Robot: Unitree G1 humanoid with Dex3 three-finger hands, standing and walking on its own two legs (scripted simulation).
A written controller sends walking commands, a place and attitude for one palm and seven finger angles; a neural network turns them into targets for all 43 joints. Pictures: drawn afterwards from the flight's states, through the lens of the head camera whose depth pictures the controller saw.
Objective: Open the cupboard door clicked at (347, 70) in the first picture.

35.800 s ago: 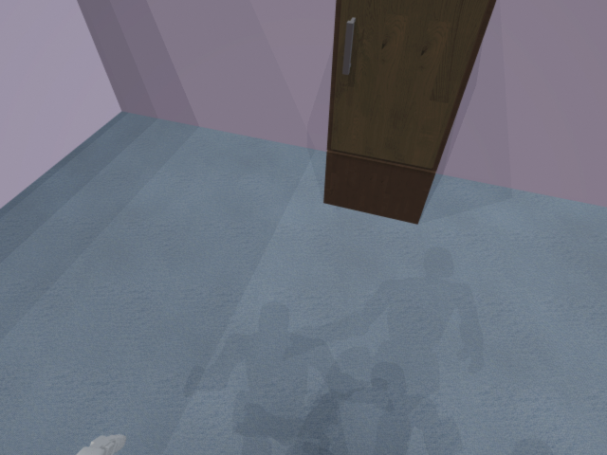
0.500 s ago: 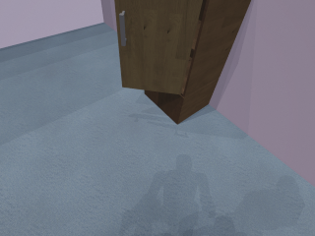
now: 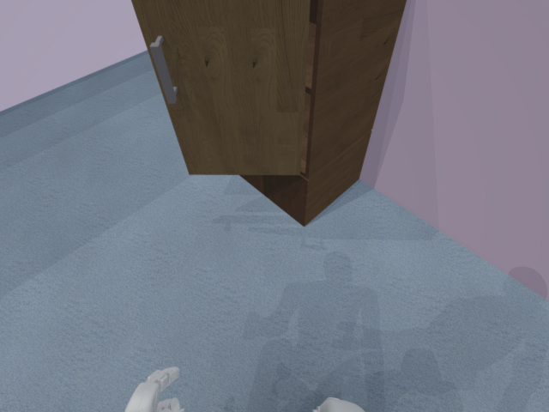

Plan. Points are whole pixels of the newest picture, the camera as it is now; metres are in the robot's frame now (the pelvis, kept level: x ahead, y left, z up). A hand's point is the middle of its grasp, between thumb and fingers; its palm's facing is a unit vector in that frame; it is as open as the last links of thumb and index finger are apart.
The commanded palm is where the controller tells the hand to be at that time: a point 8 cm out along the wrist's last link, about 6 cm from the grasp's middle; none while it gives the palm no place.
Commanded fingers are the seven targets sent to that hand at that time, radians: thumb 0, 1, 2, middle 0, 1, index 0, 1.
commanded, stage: take the last steps up to it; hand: left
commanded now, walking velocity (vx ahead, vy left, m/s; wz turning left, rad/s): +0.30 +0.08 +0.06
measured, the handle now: (166, 70) +0.89 +0.29 +0.01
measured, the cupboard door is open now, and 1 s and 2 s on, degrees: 44 44 44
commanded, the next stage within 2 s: come to a stop and stand still in 0.72 s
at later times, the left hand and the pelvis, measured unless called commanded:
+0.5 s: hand out of the picture +0.07 +0.20 -0.17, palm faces +0.16 -0.98 -0.13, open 7.4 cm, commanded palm none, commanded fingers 0.00 0.90 0.90 -0.20 -0.30 -0.20 -0.30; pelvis +0.17 +0.06 +0.00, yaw +3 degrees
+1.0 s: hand (174, 255) +0.43 +0.22 -0.14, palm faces -0.04 -0.97 -0.24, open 7.3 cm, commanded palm none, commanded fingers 0.00 0.90 0.90 -0.20 -0.30 -0.20 -0.30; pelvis +0.31 +0.04 +0.01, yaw +0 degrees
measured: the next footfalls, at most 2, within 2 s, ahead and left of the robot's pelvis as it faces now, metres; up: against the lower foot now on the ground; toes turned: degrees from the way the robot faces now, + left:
left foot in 0.46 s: +0.26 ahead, +0.17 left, +0.00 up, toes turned +10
right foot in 0.88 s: +0.38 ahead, -0.05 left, +0.00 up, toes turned -7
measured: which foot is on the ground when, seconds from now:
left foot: up 0.00-0.44, down 0.46-0.90, up 0.92-1.00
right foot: down 0.00-0.46, up 0.48-0.86, down 0.88-1.00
